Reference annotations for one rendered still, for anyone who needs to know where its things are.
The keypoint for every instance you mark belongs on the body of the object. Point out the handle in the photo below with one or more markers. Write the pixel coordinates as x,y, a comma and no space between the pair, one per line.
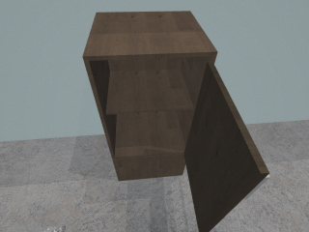
255,188

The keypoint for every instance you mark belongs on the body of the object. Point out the cupboard door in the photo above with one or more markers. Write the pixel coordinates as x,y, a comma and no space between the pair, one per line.
222,161

